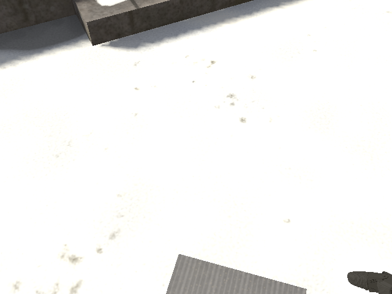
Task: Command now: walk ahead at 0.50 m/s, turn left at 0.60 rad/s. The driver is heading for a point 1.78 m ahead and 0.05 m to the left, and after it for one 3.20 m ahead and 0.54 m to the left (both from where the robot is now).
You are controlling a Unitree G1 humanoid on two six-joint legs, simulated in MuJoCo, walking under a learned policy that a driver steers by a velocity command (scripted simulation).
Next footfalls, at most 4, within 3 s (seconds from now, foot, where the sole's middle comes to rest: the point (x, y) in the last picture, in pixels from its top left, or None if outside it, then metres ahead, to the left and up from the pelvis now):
0.10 left None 0.23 0.13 -0.77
0.62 right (234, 263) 0.57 -0.03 -0.77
1.14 left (157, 203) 0.79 0.27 -0.79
1.68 right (204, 137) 1.13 0.12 -0.79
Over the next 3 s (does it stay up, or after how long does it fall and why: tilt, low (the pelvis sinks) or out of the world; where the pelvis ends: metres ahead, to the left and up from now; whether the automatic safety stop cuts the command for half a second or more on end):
stays up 1.62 0.05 -0.01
